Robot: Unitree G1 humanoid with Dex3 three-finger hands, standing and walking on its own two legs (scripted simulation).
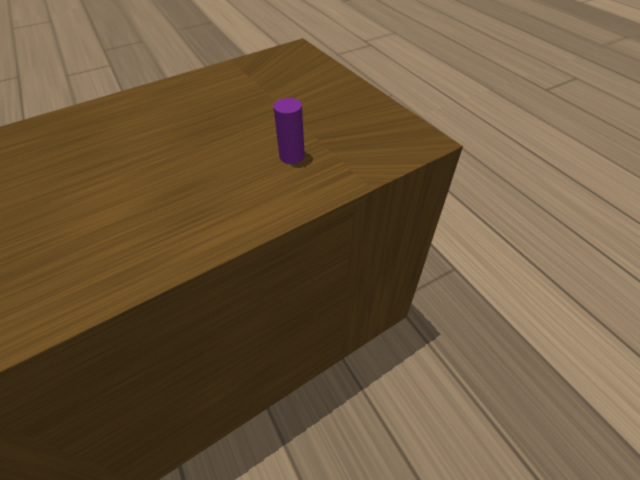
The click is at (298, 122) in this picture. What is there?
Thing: slim round
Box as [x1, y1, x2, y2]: [273, 98, 304, 163]
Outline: 283,98 276,101 273,106 280,159 286,163 295,163 300,161 304,156 301,103 293,98
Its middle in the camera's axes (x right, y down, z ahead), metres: -0.06 -0.20 +0.76
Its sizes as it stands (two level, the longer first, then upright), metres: 0.053 0.053 0.118
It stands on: a support 0.75 m high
